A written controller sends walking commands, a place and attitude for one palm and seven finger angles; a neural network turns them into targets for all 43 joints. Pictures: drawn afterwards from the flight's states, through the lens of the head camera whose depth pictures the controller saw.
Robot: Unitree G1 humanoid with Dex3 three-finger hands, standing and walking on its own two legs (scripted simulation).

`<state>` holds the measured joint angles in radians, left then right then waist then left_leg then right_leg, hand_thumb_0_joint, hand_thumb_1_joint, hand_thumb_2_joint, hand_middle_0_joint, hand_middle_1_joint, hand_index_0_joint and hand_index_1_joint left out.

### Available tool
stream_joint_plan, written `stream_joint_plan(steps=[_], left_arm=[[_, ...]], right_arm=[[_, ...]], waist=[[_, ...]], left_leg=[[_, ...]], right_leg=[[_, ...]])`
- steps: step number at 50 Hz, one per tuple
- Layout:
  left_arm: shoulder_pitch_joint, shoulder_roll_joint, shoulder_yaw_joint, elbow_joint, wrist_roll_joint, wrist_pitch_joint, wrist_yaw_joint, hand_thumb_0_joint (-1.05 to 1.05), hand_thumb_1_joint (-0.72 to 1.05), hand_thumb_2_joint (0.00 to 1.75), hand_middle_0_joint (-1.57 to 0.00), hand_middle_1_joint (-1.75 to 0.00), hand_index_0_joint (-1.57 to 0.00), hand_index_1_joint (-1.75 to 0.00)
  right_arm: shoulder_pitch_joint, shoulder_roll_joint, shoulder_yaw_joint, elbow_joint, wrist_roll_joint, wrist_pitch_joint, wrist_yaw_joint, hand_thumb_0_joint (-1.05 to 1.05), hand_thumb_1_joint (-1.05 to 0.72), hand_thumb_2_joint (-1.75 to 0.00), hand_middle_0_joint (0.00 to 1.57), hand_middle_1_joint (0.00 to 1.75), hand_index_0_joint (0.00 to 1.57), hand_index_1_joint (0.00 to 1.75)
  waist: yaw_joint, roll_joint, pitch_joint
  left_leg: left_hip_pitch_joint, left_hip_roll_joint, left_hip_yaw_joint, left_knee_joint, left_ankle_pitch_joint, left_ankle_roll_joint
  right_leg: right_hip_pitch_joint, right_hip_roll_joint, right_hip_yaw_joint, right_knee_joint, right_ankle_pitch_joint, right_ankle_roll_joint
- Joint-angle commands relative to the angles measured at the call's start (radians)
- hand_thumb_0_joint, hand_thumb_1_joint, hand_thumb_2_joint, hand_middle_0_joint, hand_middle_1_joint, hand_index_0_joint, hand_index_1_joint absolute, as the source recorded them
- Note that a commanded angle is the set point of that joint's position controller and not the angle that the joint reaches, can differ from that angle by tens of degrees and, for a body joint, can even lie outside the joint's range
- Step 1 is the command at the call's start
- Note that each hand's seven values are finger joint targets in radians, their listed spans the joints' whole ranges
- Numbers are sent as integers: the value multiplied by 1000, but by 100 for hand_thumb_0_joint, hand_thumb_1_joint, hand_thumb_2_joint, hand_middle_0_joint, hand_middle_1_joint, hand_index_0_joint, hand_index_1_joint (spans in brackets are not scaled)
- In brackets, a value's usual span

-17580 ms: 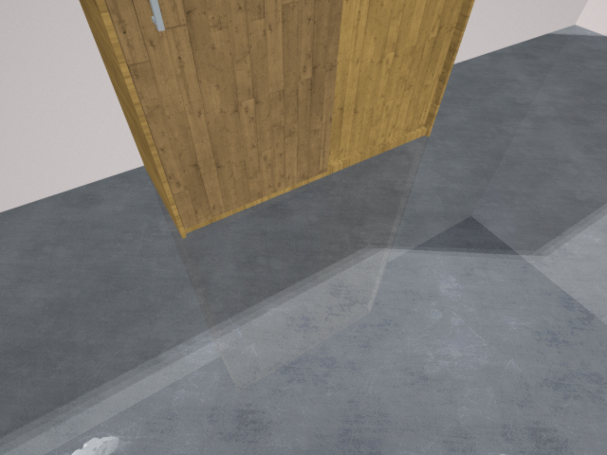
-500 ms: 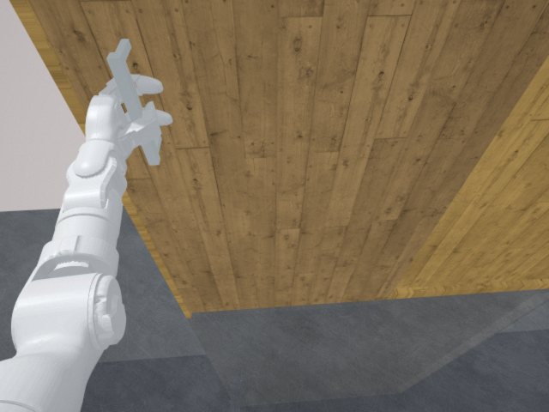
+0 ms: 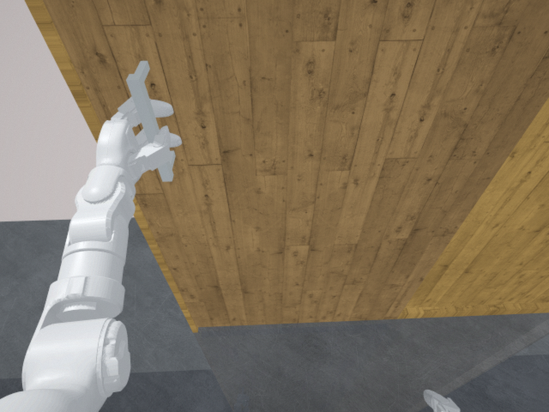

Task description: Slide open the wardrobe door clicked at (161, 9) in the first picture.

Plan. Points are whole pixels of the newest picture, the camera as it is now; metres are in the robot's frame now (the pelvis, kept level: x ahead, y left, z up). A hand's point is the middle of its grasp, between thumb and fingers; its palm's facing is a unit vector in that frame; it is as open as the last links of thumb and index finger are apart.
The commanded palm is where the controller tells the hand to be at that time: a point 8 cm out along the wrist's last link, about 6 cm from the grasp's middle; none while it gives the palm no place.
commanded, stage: tug the door sideways, standing still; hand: left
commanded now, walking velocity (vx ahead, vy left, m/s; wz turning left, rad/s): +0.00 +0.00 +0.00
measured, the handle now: (156, 126) +0.49 +0.19 +0.17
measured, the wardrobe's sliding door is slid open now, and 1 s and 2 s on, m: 0.00 0.02 0.13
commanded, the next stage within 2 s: step sideways, sliding the door along in 0.86 s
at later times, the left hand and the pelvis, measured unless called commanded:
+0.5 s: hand (169, 148) +0.44 +0.16 +0.17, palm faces +0.11 -0.99 -0.03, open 5.4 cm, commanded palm +0.41 +0.15 +0.17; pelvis -0.02 +0.00 +0.00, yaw +4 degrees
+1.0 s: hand (180, 148) +0.44 +0.14 +0.17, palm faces +0.10 -0.99 -0.05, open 5.5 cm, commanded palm +0.42 +0.18 +0.17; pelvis -0.01 +0.00 -0.01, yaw +5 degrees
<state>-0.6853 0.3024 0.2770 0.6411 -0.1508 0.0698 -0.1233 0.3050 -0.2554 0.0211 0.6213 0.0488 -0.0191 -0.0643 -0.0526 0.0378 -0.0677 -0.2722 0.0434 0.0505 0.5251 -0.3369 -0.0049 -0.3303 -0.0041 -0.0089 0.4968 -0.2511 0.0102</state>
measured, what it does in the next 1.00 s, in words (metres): stands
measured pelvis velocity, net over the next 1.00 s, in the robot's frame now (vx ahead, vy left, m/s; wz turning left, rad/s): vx -0.01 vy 0.00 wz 0.08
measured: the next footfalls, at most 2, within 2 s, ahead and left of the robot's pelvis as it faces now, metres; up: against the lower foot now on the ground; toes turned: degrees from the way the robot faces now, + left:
right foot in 1.76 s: +0.20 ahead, -0.28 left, +0.00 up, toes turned +3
left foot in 1.94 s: +0.07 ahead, -0.06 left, +0.00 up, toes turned +19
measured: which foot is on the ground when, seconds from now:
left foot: down 0.00-1.00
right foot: down 0.00-1.00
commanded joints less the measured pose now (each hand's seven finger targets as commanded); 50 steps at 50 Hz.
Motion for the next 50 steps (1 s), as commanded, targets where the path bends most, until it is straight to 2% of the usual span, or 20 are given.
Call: stream_joint_plan(steps=[1, 3, 6, 8, 12, 13, 15, 20, 23, 24, 28, 29, 34, 36, 41, 45, 47, 48, 49, 50], left_arm=[[-585, 124, -54, -196, -7, -37, 13, 0, 90, 90, -45, -140, -45, -140], [-619, 105, -66, -171, 0, -40, 30, 0, 90, 90, -45, -140, -45, -140], [-660, 39, -119, -141, 0, -59, 40, 0, 90, 90, -45, -140, -45, -140], [-706, 13, -142, -145, 0, -80, 43, 0, 90, 90, -45, -140, -45, -140], [-749, -53, -205, -116, 1, -117, 45, 0, 90, 90, -45, -140, -45, -140], [-751, -75, -221, -93, 0, -119, 45, 0, 90, 90, -45, -140, -45, -140], [-763, -112, -246, -63, -7, -128, 43, 0, 90, 90, -45, -140, -45, -140], [-802, -181, -297, -50, -8, -148, 53, 0, 90, 90, -45, -140, -45, -140], [-829, -214, -325, -81, -7, -162, 62, 0, 90, 90, -45, -140, -45, -140], [-835, -236, -338, -75, -10, -163, 65, 0, 90, 90, -45, -140, -45, -140], [-827, -236, -340, -60, -8, -167, 69, 0, 90, 90, -45, -140, -45, -140], [-849, -237, -339, -74, -10, -169, 71, 0, 90, 90, -45, -140, -45, -140], [-817, -256, -349, -38, -9, -164, 73, 0, 90, 90, -45, -140, -45, -140], [-810, -249, -347, -39, -5, -165, 74, 0, 90, 90, -45, -140, -45, -140], [-832, -249, -343, -67, -8, -168, 84, 0, 90, 90, -45, -140, -45, -140], [-851, -264, -352, -92, -10, -169, 87, 0, 90, 90, -45, -140, -45, -140], [-821, -271, -353, -62, -9, -166, 90, 0, 90, 90, -45, -140, -45, -140], [-864, -251, -348, -77, -5, -167, 92, 0, 90, 90, -45, -140, -45, -140], [-823, 290, -41, -63, 89, -228, 160, 0, 90, 90, -45, -140, -45, -140], [-766, 127, -169, -27, 90, -246, 164, 0, 90, 90, -45, -140, -45, -140]], right_arm=[[4, -127, -49, -88, -4, -36, -19, 0, -90, -90, 20, 30, 20, 30], [13, -121, -49, -71, -10, -41, -17, 0, -90, -90, 20, 30, 20, 30], [23, -120, -50, -56, -14, -48, -11, 0, -90, -90, 20, 30, 20, 30], [20, -116, -51, -48, -16, -55, -6, 0, -90, -90, 20, 30, 20, 30], [25, -116, -51, -32, -16, -69, 2, 0, -90, -90, 20, 30, 20, 30], [19, -114, -49, -28, -14, -73, 4, 0, -90, -90, 20, 30, 20, 30], [20, -115, -46, -21, -15, -86, 7, 0, -90, -90, 20, 30, 20, 30], [27, -114, -46, -2, -15, -114, 14, 0, -90, -90, 20, 30, 20, 30], [39, -115, -50, 11, -19, -134, 20, 0, -90, -90, 20, 30, 20, 30], [42, -112, -50, 18, -20, -140, 22, 0, -90, -90, 20, 30, 20, 30], [50, -117, -54, 31, -20, -154, 25, 0, -90, -90, 20, 30, 20, 30], [47, -115, -52, 31, -20, -159, 28, 0, -90, -90, 20, 30, 20, 30], [49, -114, -49, 37, -19, -167, 30, 0, -90, -90, 20, 30, 20, 30], [48, -116, -49, 34, -19, -169, 30, 0, -90, -90, 20, 30, 20, 30], [47, -113, -50, 32, -23, -174, 32, 0, -90, -90, 20, 30, 20, 30], [37, -106, -48, 30, -21, -177, 35, 0, -90, -90, 20, 30, 20, 30], [34, -106, -46, 27, -21, -174, 36, 0, -90, -90, 20, 30, 20, 30], [31, -108, -45, 29, -19, -172, 33, 0, -90, -90, 20, 30, 20, 30], [6, -163, -62, 22, -14, -143, -3, 0, -90, -90, 20, 30, 20, 30], [-10, -132, -52, 16, -14, -122, -12, 0, -90, -90, 20, 30, 20, 30]], waist=[[-34, -15, -280], [-29, 27, -314], [-43, -16, -335], [-45, 17, -366], [-58, 7, -372], [-58, 25, -351], [-64, -7, -327], [-71, 18, -324], [-74, 50, -368], [-81, 27, -361], [-80, -6, -351], [-77, 30, -358], [-76, 2, -330], [-70, 21, -332], [-71, -1, -368], [-76, 14, -369], [-72, -6, -353], [-78, 15, -351], [18, -4, -289], [-4, -39, -280]], left_leg=[[114, -25, -23, -6, 505, 29], [136, -28, -35, 1, 525, 23], [151, -29, -47, 13, 529, 23], [172, -30, -52, 19, 540, 19], [193, -25, -74, 24, 535, 12], [187, -26, -72, 22, 500, 11], [164, -29, -78, 13, 435, 10], [172, -27, -92, 14, 407, 3], [218, -22, -110, 25, 471, -7], [220, -19, -110, 29, 474, -6], [200, -20, -111, 28, 463, -6], [203, -24, -108, 28, 452, -8], [180, -24, -109, 28, 436, -7], [180, -25, -113, 29, 446, -8], [193, -26, -111, 43, 497, -6], [195, -30, -101, 49, 495, -4], [186, -28, -105, 46, 491, -2], [182, -31, -99, 47, 468, -1], [61, 33, -105, 35, 409, 45], [51, 29, -92, 13, 353, 44]], right_leg=[[140, 14, -43, -1, 479, -30], [121, 14, -43, 4, 468, -33], [106, 16, -49, 10, 455, -33], [94, 15, -49, 17, 453, -34], [56, 17, -56, 22, 406, -35], [37, 18, -55, 18, 380, -36], [28, 20, -61, 17, 341, -37], [-9, 21, -67, 24, 294, -39], [-30, 22, -68, 36, 296, -39], [-38, 24, -71, 34, 300, -37], [-34, 24, -73, 40, 298, -36], [-40, 24, -72, 40, 291, -37], [-45, 24, -76, 45, 283, -37], [-39, 20, -75, 48, 279, -39], [-23, 21, -74, 57, 325, -36], [-26, 22, -71, 60, 347, -35], [-29, 23, -72, 58, 334, -34], [-30, 21, -69, 57, 333, -34], [81, -37, -38, 29, 222, -16], [124, -47, -43, 27, 229, -16]])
